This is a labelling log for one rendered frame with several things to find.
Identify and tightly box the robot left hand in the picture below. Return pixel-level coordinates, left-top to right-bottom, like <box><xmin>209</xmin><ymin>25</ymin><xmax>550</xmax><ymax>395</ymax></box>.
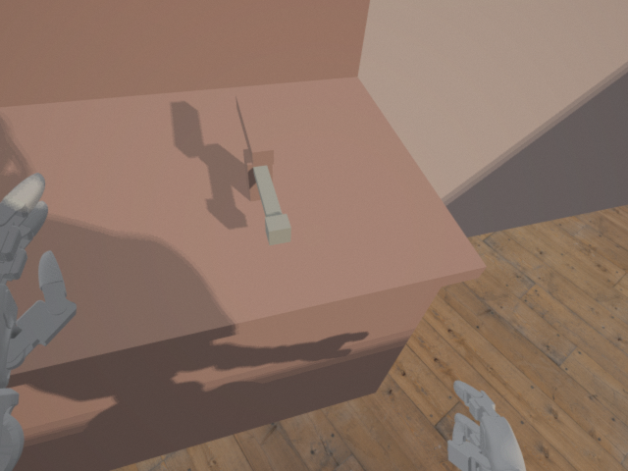
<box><xmin>0</xmin><ymin>173</ymin><xmax>77</xmax><ymax>389</ymax></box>

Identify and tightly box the counter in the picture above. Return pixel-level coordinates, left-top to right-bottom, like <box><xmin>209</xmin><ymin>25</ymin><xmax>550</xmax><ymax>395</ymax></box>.
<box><xmin>0</xmin><ymin>0</ymin><xmax>487</xmax><ymax>471</ymax></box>

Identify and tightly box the left robot forearm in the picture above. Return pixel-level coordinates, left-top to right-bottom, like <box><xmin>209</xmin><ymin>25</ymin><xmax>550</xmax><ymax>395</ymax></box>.
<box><xmin>0</xmin><ymin>389</ymin><xmax>25</xmax><ymax>471</ymax></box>

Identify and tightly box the tap lever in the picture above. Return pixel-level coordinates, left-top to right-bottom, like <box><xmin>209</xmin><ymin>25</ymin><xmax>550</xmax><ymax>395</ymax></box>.
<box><xmin>253</xmin><ymin>165</ymin><xmax>291</xmax><ymax>245</ymax></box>

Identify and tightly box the robot right hand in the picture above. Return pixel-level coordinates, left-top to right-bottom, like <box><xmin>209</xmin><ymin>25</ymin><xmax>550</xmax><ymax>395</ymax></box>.
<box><xmin>447</xmin><ymin>381</ymin><xmax>526</xmax><ymax>471</ymax></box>

